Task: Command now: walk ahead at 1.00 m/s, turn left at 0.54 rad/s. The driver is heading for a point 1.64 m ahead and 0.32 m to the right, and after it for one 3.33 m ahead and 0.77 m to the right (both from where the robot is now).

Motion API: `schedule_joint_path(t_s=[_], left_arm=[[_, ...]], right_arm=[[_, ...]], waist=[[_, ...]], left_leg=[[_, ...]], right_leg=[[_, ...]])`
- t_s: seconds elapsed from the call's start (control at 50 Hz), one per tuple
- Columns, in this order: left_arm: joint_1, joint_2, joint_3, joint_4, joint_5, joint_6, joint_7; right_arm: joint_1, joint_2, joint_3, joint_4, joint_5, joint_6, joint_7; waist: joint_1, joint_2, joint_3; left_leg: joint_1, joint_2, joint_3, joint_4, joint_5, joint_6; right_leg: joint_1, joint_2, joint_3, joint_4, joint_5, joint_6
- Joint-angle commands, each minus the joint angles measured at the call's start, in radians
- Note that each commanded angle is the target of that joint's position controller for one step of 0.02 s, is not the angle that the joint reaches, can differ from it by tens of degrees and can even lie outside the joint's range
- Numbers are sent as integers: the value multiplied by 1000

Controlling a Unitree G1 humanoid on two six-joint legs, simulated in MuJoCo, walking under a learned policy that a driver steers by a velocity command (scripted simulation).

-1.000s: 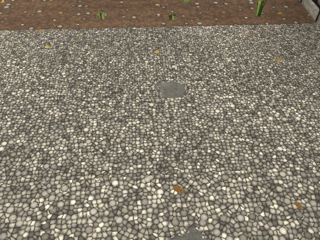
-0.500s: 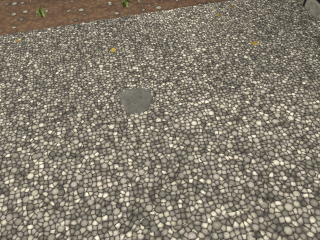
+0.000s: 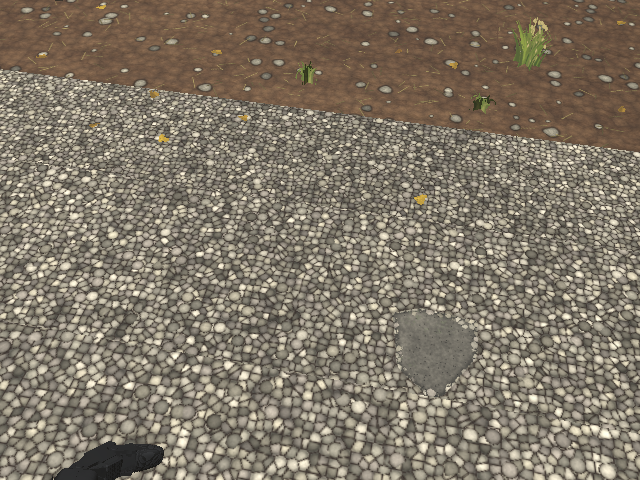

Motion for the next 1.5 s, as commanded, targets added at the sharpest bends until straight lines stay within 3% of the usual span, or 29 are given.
schedule_joint_path(t_s=[0.02, 0.14, 0.22, 0.24, 0.26, 0.3, 0.32, 0.38, 0.52, 0.56, 0.6, 0.62, 0.64, 0.66, 0.76, 0.9, 0.98, 1.04, 1.06, 1.08, 1.12, 1.16, 1.3, 1.32, 1.36, 1.38, 1.4, 1.44, 1.5], left_arm=[[-38, 41, 9, -43, -6, -14, -42], [-75, 61, 15, -83, -23, -51, -29], [582, 184, 81, 113, -17, -43, 12], [651, 200, 80, 151, -2, -35, -7], [644, 172, 61, 141, 14, -46, -25], [578, 209, 94, 143, -16, -48, 5], [496, 89, 55, 130, -6, -58, 9], [416, 56, 14, 188, -19, -92, 17], [563, 105, 13, 236, -75, -82, -1], [607, 137, 16, 266, -55, -61, 11], [424, 213, 38, 208, -38, -46, 26], [436, 113, 28, 188, -35, -50, 20], [645, 14, 3, 190, -103, -45, 22], [509, 117, 27, 185, -80, -38, 32], [418, 43, 49, 155, -28, 54, -14], [255, 4, 37, 107, -40, 20, -90], [213, 82, 39, 99, 11, 32, -49], [646, 193, 81, 220, 10, 44, -22], [783, 228, 99, 261, -14, 31, -18], [730, 337, 105, 286, -23, 29, -13], [683, 235, 80, 242, -47, 23, -2], [408, 253, 77, 161, -32, 15, 49], [380, 236, 77, 126, -70, -40, 6], [341, 232, 76, 115, -63, -45, -1], [84, 267, 86, 67, -48, -61, 5], [172, 88, 57, 51, -37, -63, 14], [429, 3, 21, 21, -70, -66, 24], [309, 104, 40, 50, -27, -20, 4], [199, 66, 32, -32, -17, 32, -29]], right_arm=[[33, -112, -21, -40, 0, -28, -16], [115, -103, -13, -29, -28, -17, -44], [-93, -138, -19, -70, 12, 13, -50], [-165, -48, -6, -117, 16, 6, -35], [26, 10, 21, -158, 62, -7, -46], [-96, -58, 34, -174, 1, -8, -64], [-211, -134, 16, -165, -38, -8, -52], [-349, -40, 47, -239, -45, 27, 22], [-548, -7, 81, -274, -3, 11, 40], [-453, -46, 68, -251, -21, 8, 28], [72, -168, 9, -90, -18, 1, 1], [162, -257, -19, -61, -41, 2, -14], [86, -186, -5, -92, -49, -10, 5], [-5, -113, -4, -100, -21, -14, 9], [-176, -53, 6, -73, 21, -64, 5], [-138, -29, 19, 12, 14, -123, -44], [-17, -93, 28, 29, -7, -74, -46], [-99, -122, 7, 23, -7, -9, -72], [-256, -65, 6, -8, -5, 8, -55], [-230, -21, 29, -148, -29, -20, -49], [-248, -88, 38, -211, -42, -56, -29], [-299, -134, 23, -240, -47, -38, -14], [-343, -35, 54, -264, -11, -2, 1], [-187, -54, 38, -217, -6, -4, -4], [433, -204, -37, -55, -18, -2, -24], [415, -238, -39, -37, -31, -11, -16], [186, -213, -20, -84, -31, -21, 4], [-82, -75, -9, -150, -22, -25, 10], [-46, -88, -4, -76, -3, -65, 5]], waist=[[0, 0, 14], [-60, 53, 68], [303, -21, -124], [296, -92, -88], [140, -180, -236], [202, -190, -271], [176, 15, -118], [35, -1, 150], [97, -46, 114], [36, -78, 39], [-234, -92, -200], [-206, 132, -276], [-60, 247, -424], [-67, 51, -255], [116, 24, 92], [141, 27, 50], [113, 13, 106], [330, 77, -16], [445, -60, 30], [249, -277, 76], [213, 44, -90], [66, 9, 30], [69, -4, 44], [-2, 27, -25], [-401, 58, -280], [-286, 410, -241], [-8, 442, -189], [45, 13, 75], [108, 64, 141]], left_leg=[[-187, 148, -212, -173, 153, 85], [-6, 180, -217, 61, 284, 34], [-99, 112, -92, 966, 591, 9], [-472, -10, -50, 1294, -218, 1], [-739, 69, -118, 1249, -230, 4], [-1017, 129, -97, 1215, -28, -3], [-963, 190, -88, 1085, 52, -28], [-621, 254, -64, 528, 205, -123], [-305, 188, 205, 25, 525, -48], [-149, 118, 205, 13, 360, -25], [321, 190, 36, -8, 354, 52], [508, 395, -135, -32, 238, 99], [704, 633, -559, -133, 128, 187], [507, 564, -482, -250, 94, 132], [-22, 443, -58, -422, 248, 20], [-264, 288, 361, -211, 149, -115], [-9, 337, 397, 121, 617, -131], [-33, 382, 309, 965, 918, -133], [-271, 203, 328, 1462, 165, -115], [-755, 190, 216, 1364, -185, -118], [-943, 266, 41, 1057, -17, -116], [-827, 317, -49, 735, -20, -232], [-12, 187, 119, 140, 428, -214], [161, 135, 151, 161, 477, -202], [575, 189, 94, 148, 374, -172], [467, 439, -253, -23, 245, -117], [443, 587, -701, -237, 207, -19], [49, 522, -635, -331, -287, 46], [-173, 431, -343, -302, -30, 29]], right_leg=[[176, 67, -123, -202, 340, -36], [216, 98, -147, -444, 338, -34], [790, -14, -54, -676, 461, -126], [979, -106, 31, -469, 556, -155], [1293, -243, 158, -151, 782, -134], [1186, -380, 507, -479, -311, -342], [932, -307, 510, -602, -557, -301], [284, -117, 201, -727, -203, -226], [503, -35, -45, -770, 611, -127], [607, -57, -60, -570, 931, -118], [466, -39, -68, -32, 781, -118], [273, 109, -113, 420, -101, -126], [-30, 147, -31, 670, -524, -125], [-84, 90, -19, 560, -375, -146], [70, -34, -9, 234, -277, -109], [414, 82, -213, -216, 723, -145], [369, 161, -365, -320, 495, -167], [656, 75, -176, -453, 292, -305], [798, 26, -90, -610, 414, -379], [1050, -22, -5, -229, 955, -294], [1175, -84, 315, -361, 347, -371], [730, -200, 607, -584, -124, -465], [167, 101, 261, -549, 282, -289], [161, 145, 200, -399, 484, -251], [102, 208, 111, 314, 466, -154], [20, 348, 65, 754, -467, -138], [-159, 283, 97, 787, -491, -153], [-158, 146, 53, 574, -342, -147], [-71, 94, 89, 330, -284, -114]])
Keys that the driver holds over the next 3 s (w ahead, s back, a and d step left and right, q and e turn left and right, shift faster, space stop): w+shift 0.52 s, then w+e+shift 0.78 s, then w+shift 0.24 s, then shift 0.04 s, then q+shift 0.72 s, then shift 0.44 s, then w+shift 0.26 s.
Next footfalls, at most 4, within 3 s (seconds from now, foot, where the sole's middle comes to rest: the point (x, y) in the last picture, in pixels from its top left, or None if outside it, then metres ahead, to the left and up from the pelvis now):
0.22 right None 0.38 -0.16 -0.91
0.60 left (289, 404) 0.74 0.04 -0.91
1.06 right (332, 310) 1.12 -0.11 -1.07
1.36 left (308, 214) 1.53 -0.06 -1.07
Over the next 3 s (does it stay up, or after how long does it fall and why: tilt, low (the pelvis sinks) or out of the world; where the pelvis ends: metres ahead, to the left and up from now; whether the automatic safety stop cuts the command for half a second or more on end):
stays up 1.99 -0.46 -0.45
